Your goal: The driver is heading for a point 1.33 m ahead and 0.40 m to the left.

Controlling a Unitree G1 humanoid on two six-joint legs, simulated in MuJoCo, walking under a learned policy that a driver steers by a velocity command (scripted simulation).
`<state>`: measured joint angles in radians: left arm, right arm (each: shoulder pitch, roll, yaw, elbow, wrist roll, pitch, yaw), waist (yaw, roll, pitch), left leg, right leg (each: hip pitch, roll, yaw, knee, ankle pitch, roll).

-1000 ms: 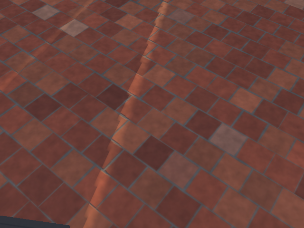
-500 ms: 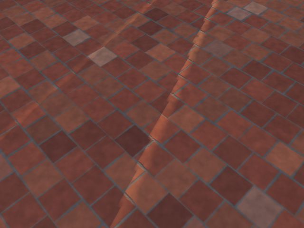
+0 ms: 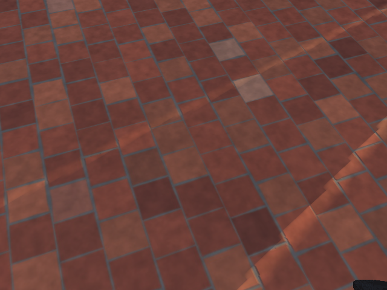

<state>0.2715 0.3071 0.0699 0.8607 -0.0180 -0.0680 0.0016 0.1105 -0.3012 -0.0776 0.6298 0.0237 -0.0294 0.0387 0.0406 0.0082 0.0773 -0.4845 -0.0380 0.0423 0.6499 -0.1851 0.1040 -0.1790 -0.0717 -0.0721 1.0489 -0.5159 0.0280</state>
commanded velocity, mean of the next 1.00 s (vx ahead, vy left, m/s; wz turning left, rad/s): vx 0.21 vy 0.00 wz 0.50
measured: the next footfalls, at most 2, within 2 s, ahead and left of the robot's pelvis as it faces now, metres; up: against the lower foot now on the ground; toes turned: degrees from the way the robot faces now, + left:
right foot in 0.40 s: +0.43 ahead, -0.09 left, +0.00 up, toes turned +18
left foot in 0.82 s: +0.28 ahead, +0.14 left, +0.00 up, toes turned +29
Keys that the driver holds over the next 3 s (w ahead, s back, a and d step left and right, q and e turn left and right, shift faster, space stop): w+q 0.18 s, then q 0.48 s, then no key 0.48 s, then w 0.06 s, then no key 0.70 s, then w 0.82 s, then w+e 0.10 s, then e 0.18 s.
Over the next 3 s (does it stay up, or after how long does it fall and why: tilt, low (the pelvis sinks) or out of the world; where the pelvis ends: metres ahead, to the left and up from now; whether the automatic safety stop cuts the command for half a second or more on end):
stays up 0.69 0.24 0.03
